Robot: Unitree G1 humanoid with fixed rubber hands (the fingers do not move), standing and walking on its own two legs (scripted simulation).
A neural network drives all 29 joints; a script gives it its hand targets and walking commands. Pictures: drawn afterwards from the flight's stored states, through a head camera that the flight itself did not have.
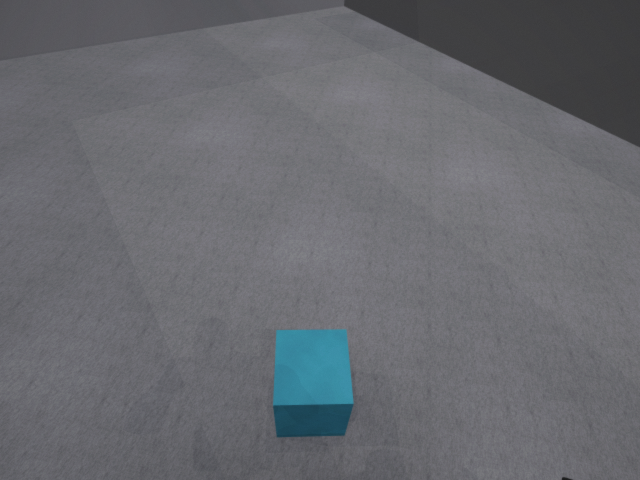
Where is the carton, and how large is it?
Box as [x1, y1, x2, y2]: [273, 329, 353, 436]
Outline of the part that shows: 345,329 276,330 273,408 277,436 344,435 353,403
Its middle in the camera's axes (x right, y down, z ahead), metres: -0.02 +0.41 +1.11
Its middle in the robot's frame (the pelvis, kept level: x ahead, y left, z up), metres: +0.52 -0.02 -0.62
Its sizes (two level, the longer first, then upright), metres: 0.210 0.200 0.250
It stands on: the floor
